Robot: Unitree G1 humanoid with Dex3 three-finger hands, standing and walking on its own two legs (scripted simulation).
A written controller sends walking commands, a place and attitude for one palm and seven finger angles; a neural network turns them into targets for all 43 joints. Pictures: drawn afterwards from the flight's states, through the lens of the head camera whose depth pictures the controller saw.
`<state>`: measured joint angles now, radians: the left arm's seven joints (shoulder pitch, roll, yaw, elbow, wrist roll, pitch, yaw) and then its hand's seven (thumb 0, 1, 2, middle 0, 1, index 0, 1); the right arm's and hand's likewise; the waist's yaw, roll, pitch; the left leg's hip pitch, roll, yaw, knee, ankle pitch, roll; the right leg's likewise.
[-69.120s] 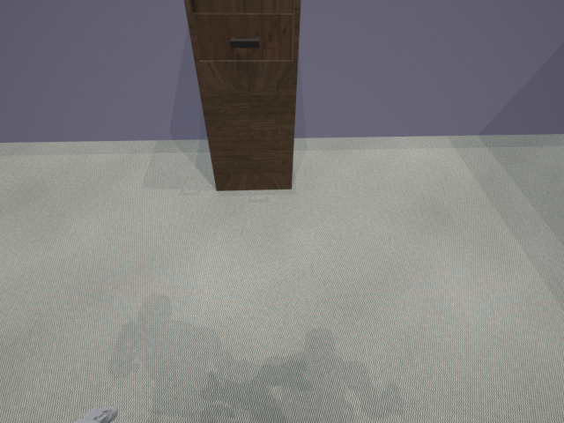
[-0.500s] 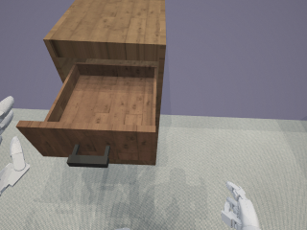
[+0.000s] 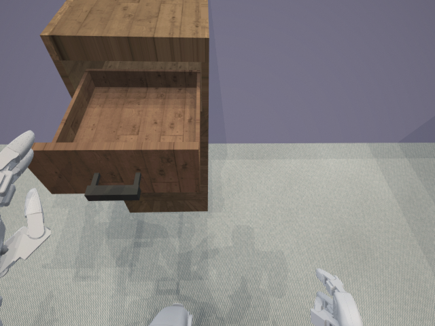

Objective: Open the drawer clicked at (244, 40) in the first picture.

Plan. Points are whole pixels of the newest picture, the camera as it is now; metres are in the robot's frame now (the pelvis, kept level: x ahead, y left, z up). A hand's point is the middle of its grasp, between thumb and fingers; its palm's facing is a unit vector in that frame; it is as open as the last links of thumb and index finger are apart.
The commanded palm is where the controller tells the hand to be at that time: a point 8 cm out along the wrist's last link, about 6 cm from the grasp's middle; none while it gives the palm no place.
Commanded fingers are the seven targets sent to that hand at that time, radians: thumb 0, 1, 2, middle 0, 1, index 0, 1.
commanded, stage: stop stepping back and stand still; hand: left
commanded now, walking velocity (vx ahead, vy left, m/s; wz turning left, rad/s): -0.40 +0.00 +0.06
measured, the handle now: (115, 184) +0.38 +0.24 +0.00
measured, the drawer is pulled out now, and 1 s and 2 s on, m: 0.30 0.30 0.30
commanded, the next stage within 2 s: let the arm hang, fingers relaxed in 0.90 s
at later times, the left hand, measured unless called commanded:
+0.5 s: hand out of the picture +0.08 +0.21 +0.18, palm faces +0.40 -0.80 -0.45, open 7.4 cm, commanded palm +0.02 +0.26 +0.19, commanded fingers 0.00 0.90 0.90 -0.20 -0.30 -0.20 -0.30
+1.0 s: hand out of the picture +0.05 +0.22 +0.16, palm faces +0.42 -0.80 -0.43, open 7.4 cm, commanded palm none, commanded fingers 0.00 0.90 0.90 -0.20 -0.30 -0.20 -0.30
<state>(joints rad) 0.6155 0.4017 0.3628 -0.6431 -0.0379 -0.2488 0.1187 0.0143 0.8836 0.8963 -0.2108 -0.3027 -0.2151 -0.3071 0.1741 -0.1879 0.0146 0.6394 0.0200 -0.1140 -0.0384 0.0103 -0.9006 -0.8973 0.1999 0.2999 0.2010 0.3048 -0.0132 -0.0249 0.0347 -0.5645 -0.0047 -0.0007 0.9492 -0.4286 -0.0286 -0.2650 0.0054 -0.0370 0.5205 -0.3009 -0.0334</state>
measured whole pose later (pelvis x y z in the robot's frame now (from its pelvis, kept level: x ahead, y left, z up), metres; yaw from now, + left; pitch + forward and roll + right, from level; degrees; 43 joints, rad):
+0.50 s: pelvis -0.10 -0.02 +0.00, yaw +0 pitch +0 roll +1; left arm 0.64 0.38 0.37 -0.60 -0.04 -0.17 0.15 0.01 0.88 0.90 -0.21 -0.30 -0.21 -0.31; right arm 0.22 -0.19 0.02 0.63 0.01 -0.06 -0.04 0.01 -0.90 -0.90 0.20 0.30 0.20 0.31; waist 0.00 -0.01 -0.04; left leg -0.40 0.00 0.02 0.86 -0.37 0.00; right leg -0.30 0.01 -0.09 0.47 -0.19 -0.07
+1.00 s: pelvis -0.13 -0.03 +0.00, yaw +3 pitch +0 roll +0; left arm 0.62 0.34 0.33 -0.53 -0.03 -0.18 0.15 0.01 0.89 0.90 -0.21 -0.30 -0.21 -0.31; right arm 0.23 -0.21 0.01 0.63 0.01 -0.08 -0.05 0.01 -0.90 -0.90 0.20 0.30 0.20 0.30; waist -0.02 0.01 -0.02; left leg -0.26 0.02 0.04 0.54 -0.33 0.03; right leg -0.28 0.03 -0.09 0.49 -0.22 -0.06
